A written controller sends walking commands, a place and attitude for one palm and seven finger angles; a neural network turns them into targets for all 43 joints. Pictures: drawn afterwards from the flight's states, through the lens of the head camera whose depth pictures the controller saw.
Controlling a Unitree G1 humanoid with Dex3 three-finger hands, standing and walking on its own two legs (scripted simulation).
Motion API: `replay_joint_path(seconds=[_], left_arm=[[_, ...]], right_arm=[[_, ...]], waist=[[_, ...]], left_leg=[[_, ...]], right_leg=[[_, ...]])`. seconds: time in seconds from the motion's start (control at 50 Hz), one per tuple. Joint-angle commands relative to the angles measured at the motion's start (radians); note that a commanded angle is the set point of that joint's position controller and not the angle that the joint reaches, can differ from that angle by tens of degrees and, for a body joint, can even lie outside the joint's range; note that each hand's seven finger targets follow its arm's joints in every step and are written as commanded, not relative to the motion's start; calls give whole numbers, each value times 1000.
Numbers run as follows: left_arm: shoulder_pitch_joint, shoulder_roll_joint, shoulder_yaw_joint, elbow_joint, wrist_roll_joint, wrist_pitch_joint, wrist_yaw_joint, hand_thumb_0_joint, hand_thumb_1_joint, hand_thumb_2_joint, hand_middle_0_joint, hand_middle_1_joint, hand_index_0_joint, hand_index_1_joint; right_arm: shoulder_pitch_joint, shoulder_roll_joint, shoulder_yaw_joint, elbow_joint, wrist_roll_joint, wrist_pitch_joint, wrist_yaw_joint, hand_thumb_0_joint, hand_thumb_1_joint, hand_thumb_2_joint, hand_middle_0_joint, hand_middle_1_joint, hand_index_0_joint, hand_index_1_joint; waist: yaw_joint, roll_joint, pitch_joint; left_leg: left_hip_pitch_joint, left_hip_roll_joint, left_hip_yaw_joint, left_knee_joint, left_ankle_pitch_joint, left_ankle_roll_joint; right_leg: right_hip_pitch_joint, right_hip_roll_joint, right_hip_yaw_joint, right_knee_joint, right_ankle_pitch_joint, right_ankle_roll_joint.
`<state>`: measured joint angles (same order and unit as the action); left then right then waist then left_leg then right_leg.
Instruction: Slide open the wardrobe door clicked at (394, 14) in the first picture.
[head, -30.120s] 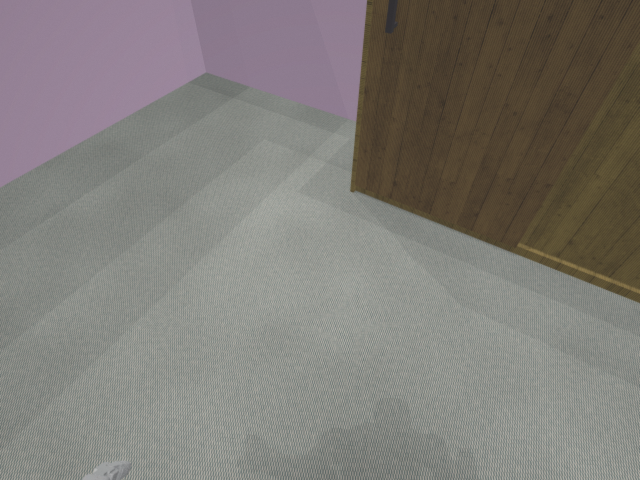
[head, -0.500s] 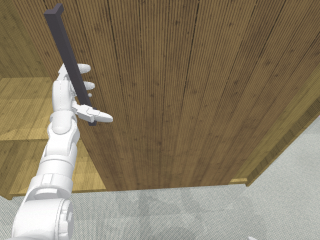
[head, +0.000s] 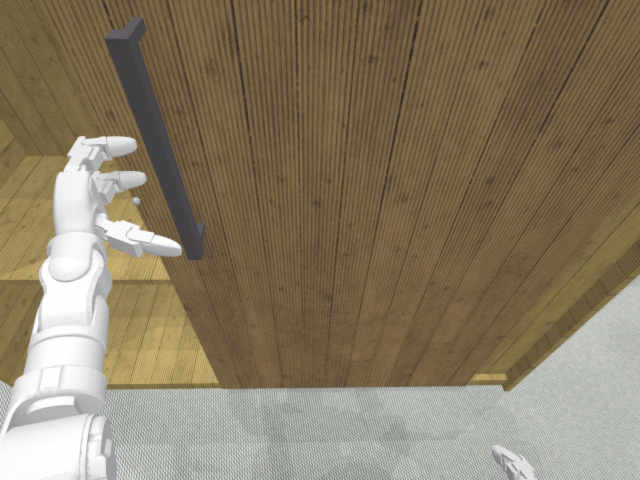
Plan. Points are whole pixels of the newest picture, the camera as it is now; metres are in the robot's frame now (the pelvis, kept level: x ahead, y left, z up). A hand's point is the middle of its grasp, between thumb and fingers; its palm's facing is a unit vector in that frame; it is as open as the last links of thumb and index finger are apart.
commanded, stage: slip the hand off the handle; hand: left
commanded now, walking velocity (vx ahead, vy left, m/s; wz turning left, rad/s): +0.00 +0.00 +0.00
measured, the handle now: (172, 162) +0.45 +0.22 +0.17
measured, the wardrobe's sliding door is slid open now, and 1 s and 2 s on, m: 0.58 0.58 0.58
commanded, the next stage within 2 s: draw the hand back to the body in 0.78 s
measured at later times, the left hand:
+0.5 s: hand (101, 248) +0.32 +0.27 +0.14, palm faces +0.31 -0.94 -0.11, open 14.7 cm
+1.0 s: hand (76, 307) +0.25 +0.26 +0.14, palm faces +0.18 -0.98 -0.05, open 14.7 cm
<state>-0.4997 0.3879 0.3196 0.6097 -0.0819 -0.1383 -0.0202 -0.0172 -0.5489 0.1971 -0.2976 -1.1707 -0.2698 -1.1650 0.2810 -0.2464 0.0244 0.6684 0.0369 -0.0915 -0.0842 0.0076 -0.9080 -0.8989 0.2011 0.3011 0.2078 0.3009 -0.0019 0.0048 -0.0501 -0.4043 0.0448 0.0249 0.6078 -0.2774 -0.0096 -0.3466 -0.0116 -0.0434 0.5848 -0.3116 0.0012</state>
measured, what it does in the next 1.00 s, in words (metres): stands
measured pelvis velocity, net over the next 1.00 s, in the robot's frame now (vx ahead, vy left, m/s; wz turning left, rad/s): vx -0.01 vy -0.01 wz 0.04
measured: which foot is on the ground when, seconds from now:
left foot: down 0.00-1.00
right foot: down 0.00-1.00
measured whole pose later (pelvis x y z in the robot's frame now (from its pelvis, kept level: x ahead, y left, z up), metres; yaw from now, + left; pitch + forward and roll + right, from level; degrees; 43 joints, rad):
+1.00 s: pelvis -0.01 -0.01 +0.00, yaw +2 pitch -1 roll -1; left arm -0.02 0.36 0.35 0.11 -0.31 0.00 -0.29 -0.02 -0.55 0.20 -0.25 -1.15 -0.25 -1.15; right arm 0.23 -0.25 0.07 0.66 0.06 -0.21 -0.14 0.01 -0.91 -0.90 0.20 0.30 0.21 0.30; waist 0.07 0.04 -0.04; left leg -0.32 0.04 -0.01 0.60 -0.26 -0.02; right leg -0.24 -0.01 -0.08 0.57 -0.31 -0.01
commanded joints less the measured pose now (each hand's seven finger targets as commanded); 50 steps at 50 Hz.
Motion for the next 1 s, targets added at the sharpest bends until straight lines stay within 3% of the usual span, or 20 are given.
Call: replay_joint_path(seconds=[0.0,0.06,0.14,0.18,0.26,0.3,0.36,0.38,0.44,0.54,0.56,0.7,0.76,0.82,0.86,0.88,0.9,0.92,0.96,0.98], left_arm=[[-434,253,50,-202,-35,-72,-56,0,-550,200,-250,-1150,-250,-1150],[-430,305,90,-155,-46,-69,-80,0,-550,200,-250,-1150,-250,-1150],[-253,215,54,-286,-71,-74,-99,0,-550,200,-250,-1150,-250,-1150],[-190,232,83,-363,-79,-71,-89,0,-550,200,-250,-1150,-250,-1150],[-64,274,154,-463,-94,-38,-62,0,-550,200,-250,-1150,-250,-1150],[-39,255,149,-527,-90,-26,-51,0,-550,200,-250,-1150,-250,-1150],[-34,245,133,-616,-87,-25,-47,0,-550,200,-250,-1150,-250,-1150],[-16,227,121,-633,-89,-24,-50,0,-550,200,-250,-1150,-250,-1150],[29,160,61,-646,-104,-10,-72,0,-550,200,-250,-1150,-250,-1150],[67,163,67,-646,-124,39,-93,0,-550,200,-250,-1150,-250,-1150],[75,174,77,-634,-127,46,-93,0,-550,200,-250,-1150,-250,-1150],[223,174,111,-762,-147,18,-110,0,-550,200,-250,-1150,-250,-1150],[266,197,132,-765,-158,23,-120,0,-550,200,-250,-1150,-250,-1150],[197,158,84,-791,-164,27,-124,0,-550,200,-250,-1150,-250,-1150],[184,184,102,-753,-167,31,-120,0,-550,200,-250,-1150,-250,-1150],[146,179,89,-763,-162,24,-121,0,-550,200,-250,-1150,-250,-1150],[166,143,28,-711,-239,53,-244,0,-550,200,-250,-1150,-250,-1150],[136,208,69,-754,-262,63,-305,0,-550,200,-250,-1150,-250,-1150],[161,298,147,-729,-289,100,-390,0,-550,200,-250,-1150,-250,-1150],[168,295,153,-750,-300,110,-419,0,-550,200,-250,-1150,-250,-1150]], right_arm=[[-2,-156,-62,-101,6,-46,-14,0,-900,-900,200,300,200,300],[10,-166,-60,-96,7,-44,-18,0,-900,-900,200,300,200,300],[-3,-152,-67,-135,9,-52,2,0,-900,-900,200,300,200,300],[-8,-154,-71,-148,7,-57,10,0,-900,-900,200,300,200,300],[-43,-155,-66,-166,6,-59,9,0,-900,-900,200,300,200,300],[-68,-143,-60,-178,5,-62,7,0,-900,-900,200,300,200,300],[-86,-138,-56,-179,3,-72,-2,0,-900,-900,200,300,200,300],[-94,-133,-54,-179,3,-78,-3,0,-900,-900,200,300,200,300],[-109,-129,-47,-175,7,-94,-10,0,-900,-900,200,300,200,300],[-131,-129,-36,-170,13,-109,-27,0,-900,-900,200,300,200,300],[-129,-131,-35,-165,12,-108,-31,0,-900,-900,200,300,200,300],[-162,-112,-27,-188,6,-132,-25,0,-900,-900,200,300,200,300],[-164,-118,-24,-183,8,-139,-27,0,-900,-900,200,300,200,300],[-173,-113,-17,-178,10,-154,-37,0,-900,-900,200,300,200,300],[-171,-121,-18,-163,9,-162,-47,0,-900,-900,200,300,200,300],[-175,-121,-17,-160,10,-167,-50,0,-900,-900,200,300,200,300],[-171,-145,-8,-160,21,-181,-58,0,-900,-900,200,300,200,300],[-181,-140,-8,-172,30,-191,-70,0,-900,-900,200,300,200,300],[-189,-148,-2,-180,27,-202,-83,0,-900,-900,200,300,200,300],[-190,-138,2,-191,27,-210,-80,0,-900,-900,200,300,200,300]], waist=[[-28,44,-279],[-26,20,-252],[17,77,-330],[31,57,-335],[48,13,-268],[53,50,-271],[37,64,-260],[41,99,-264],[28,84,-220],[29,46,-162],[27,6,-151],[63,70,-181],[61,49,-150],[39,82,-108],[32,26,-81],[27,40,-83],[0,57,-122],[27,96,-158],[46,94,-201],[53,103,-200]], left_leg=[[193,-37,-14,-46,208,46],[156,-38,-14,-43,187,49],[209,-38,-15,-35,293,42],[207,-33,-18,-32,328,43],[162,-31,-9,-49,286,46],[168,-35,-3,-57,270,44],[190,-32,-5,-54,261,45],[201,-34,-4,-54,264,43],[204,-34,-14,-63,211,38],[184,-39,-22,-78,133,39],[179,-37,-23,-78,124,42],[195,-45,-14,-74,163,39],[175,-43,-15,-78,133,38],[177,-48,-22,-88,75,36],[159,-45,-26,-88,26,41],[160,-48,-27,-90,17,41],[203,-46,-30,-102,18,45],[218,-45,-36,-102,39,46],[227,-48,-35,-91,95,50],[231,-49,-40,-97,121,49]], right_leg=[[19,25,20,-74,254,-19],[16,23,21,-75,242,-16],[53,30,7,-43,319,-24],[71,33,2,-34,348,-22],[84,34,0,-42,324,-17],[85,32,4,-42,308,-18],[72,36,3,-47,287,-17],[68,35,5,-46,289,-19],[36,37,-3,-57,235,-18],[23,30,-4,-84,169,-15],[24,30,-3,-92,160,-12],[70,26,2,-84,204,-15],[64,27,2,-93,173,-13],[24,24,4,-111,103,-11],[6,23,13,-132,39,-6],[1,18,16,-133,26,-6],[53,16,18,-140,53,-13],[86,13,24,-138,86,-17],[137,10,37,-134,156,-15],[143,7,31,-130,189,-15]])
